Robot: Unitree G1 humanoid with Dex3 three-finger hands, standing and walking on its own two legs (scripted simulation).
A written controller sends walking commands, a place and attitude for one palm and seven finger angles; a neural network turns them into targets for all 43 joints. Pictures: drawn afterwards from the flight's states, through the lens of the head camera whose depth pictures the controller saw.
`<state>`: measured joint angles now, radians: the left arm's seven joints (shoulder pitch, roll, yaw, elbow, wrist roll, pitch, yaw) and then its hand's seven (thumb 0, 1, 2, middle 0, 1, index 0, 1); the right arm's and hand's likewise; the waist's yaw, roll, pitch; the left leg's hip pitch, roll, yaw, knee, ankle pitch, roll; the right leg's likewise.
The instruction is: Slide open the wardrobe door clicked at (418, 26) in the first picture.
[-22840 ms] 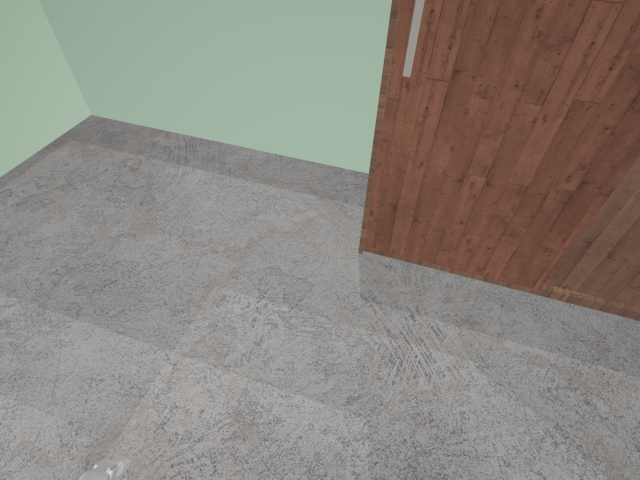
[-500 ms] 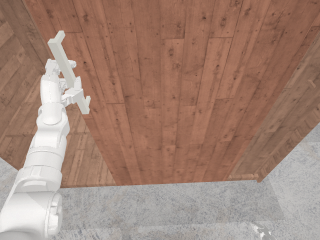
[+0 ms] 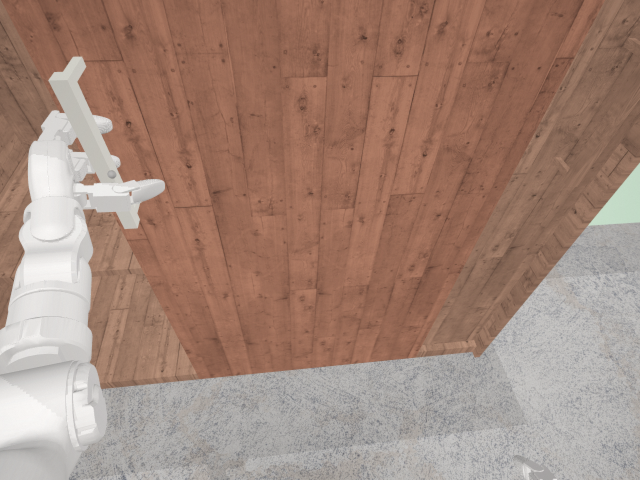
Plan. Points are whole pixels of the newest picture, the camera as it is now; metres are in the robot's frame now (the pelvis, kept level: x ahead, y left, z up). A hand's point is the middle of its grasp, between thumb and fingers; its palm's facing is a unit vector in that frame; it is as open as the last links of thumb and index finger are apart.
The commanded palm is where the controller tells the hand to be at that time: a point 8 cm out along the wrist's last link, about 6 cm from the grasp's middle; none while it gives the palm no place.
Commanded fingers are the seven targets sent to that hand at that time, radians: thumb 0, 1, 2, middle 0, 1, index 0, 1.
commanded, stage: loosen the grip on the handle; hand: left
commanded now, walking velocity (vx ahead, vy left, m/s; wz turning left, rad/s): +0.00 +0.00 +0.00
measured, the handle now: (106, 152) +0.49 +0.29 +0.15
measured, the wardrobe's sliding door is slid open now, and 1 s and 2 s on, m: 0.44 0.44 0.44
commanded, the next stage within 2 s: slip the hand off the handle in 0.26 s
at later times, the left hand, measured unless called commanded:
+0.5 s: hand (95, 172) +0.45 +0.29 +0.15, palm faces +0.37 -0.91 -0.20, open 14.5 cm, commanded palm +0.41 +0.33 +0.16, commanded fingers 0.00 -0.55 0.20 -0.25 -1.15 -0.25 -1.15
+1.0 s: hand (52, 172) +0.45 +0.34 +0.15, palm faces +0.38 -0.90 -0.23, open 14.7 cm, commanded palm +0.39 +0.37 +0.16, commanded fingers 0.00 -0.55 0.20 -0.25 -1.15 -0.25 -1.15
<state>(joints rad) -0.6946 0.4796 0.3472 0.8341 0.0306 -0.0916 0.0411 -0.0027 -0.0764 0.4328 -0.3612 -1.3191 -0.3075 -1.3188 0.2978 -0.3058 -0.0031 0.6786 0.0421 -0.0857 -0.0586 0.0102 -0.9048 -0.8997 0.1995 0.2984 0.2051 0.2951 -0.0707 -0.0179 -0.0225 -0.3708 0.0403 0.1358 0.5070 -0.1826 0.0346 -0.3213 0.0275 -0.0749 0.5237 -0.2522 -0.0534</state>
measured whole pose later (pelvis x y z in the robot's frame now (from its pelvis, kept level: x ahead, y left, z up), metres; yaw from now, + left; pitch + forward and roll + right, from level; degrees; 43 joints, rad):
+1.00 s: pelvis +0.03 +0.02 +0.00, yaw +2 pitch +6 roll -1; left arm -0.66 0.58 0.40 0.82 0.00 -0.07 -0.07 -0.01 -0.55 0.20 -0.26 -1.15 -0.25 -1.15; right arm 0.33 -0.27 0.03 0.68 0.04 -0.06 -0.09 0.01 -0.90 -0.90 0.20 0.30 0.21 0.30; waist -0.05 0.00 -0.04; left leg -0.42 0.02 0.11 0.57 -0.25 0.05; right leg -0.34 0.01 -0.10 0.53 -0.30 -0.03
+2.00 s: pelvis +0.02 +0.01 +0.00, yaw +2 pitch -1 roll -1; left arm -0.17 0.52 0.48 0.36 -0.35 0.06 -0.46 -0.01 -0.55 0.20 -0.25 -1.15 -0.25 -1.15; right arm 0.26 -0.27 0.08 0.65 0.09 -0.17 -0.14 0.02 -0.90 -0.90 0.20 0.30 0.21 0.30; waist 0.01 0.04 -0.06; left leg -0.28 0.03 0.09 0.54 -0.24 0.03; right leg -0.19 0.03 -0.10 0.50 -0.29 -0.04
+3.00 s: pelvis +0.04 +0.01 +0.01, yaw +2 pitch -5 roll +0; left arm 0.48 0.35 0.32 -0.38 -0.09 -0.07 0.09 0.01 0.58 0.75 -0.22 -0.48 -0.22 -0.49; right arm 0.21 -0.25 0.02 0.65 0.01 -0.11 -0.06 0.01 -0.90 -0.90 0.20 0.30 0.20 0.30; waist 0.06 0.05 0.00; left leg -0.10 0.01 0.11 0.40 -0.20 0.04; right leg -0.02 0.01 -0.09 0.36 -0.25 -0.03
